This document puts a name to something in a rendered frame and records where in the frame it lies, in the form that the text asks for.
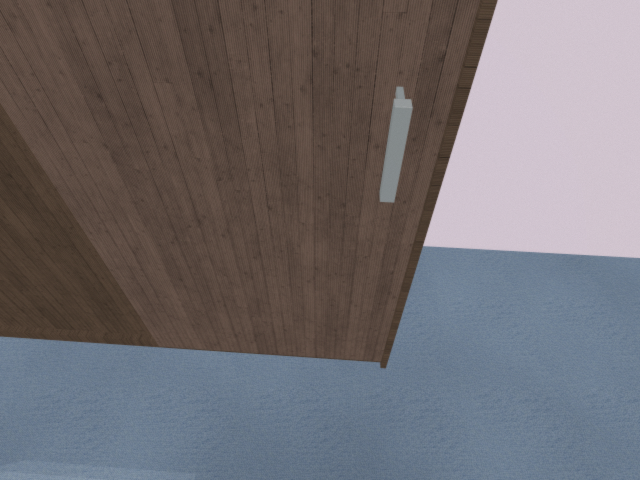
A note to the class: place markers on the handle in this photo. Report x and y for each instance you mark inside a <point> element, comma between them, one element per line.
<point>397,136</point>

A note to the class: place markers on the wardrobe door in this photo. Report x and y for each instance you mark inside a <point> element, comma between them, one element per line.
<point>225,157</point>
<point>51,275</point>

